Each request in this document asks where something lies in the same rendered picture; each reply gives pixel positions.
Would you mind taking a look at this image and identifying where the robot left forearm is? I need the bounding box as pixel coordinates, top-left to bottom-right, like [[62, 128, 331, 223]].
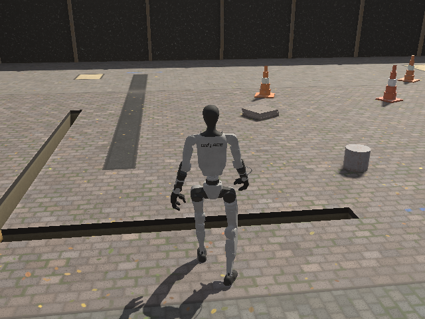
[[173, 162, 187, 194]]

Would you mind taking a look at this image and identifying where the left robot upper arm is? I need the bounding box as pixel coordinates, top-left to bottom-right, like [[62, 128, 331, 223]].
[[181, 134, 198, 172]]

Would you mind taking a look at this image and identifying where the robot right shin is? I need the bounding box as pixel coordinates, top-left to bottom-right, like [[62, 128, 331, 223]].
[[225, 228, 238, 277]]

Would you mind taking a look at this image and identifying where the robot torso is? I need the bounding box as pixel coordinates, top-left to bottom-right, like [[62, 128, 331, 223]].
[[196, 133, 227, 199]]

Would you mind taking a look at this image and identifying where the left robot hand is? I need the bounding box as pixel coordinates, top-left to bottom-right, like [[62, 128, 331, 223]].
[[171, 192, 186, 211]]

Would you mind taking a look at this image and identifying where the right robot upper arm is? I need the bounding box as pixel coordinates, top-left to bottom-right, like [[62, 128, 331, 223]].
[[225, 134, 243, 169]]

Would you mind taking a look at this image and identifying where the robot right forearm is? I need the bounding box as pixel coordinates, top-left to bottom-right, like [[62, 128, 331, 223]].
[[236, 159, 248, 181]]

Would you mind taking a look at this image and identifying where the right robot hand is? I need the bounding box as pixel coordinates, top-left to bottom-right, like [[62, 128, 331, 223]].
[[234, 178, 249, 191]]

